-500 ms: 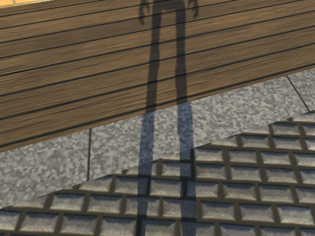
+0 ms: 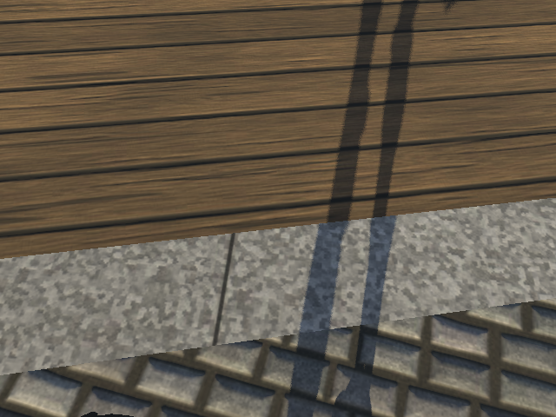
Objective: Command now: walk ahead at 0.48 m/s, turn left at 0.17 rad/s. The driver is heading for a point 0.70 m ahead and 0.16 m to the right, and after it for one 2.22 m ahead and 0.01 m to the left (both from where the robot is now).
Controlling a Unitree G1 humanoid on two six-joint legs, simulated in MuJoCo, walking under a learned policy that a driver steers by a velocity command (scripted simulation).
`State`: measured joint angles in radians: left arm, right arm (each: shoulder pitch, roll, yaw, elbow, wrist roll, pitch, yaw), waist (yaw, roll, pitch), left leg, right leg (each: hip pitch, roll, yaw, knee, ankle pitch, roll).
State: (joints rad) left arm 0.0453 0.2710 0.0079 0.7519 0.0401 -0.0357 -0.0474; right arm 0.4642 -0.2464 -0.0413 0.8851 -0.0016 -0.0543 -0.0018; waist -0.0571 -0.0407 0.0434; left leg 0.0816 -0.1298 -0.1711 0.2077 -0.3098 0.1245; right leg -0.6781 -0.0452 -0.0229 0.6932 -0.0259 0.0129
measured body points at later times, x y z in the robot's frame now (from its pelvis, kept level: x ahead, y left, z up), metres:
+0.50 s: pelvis +0.30 -0.02 +0.01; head +0.33 -0.03 +0.45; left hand +0.30 +0.25 -0.12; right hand +0.47 -0.28 -0.09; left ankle +0.48 +0.11 -0.69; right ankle +0.22 -0.08 -0.74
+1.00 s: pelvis +0.55 -0.04 +0.01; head +0.57 -0.04 +0.46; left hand +0.83 +0.09 -0.10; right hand +0.41 -0.28 -0.12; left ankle +0.52 +0.07 -0.74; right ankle +0.60 -0.22 -0.68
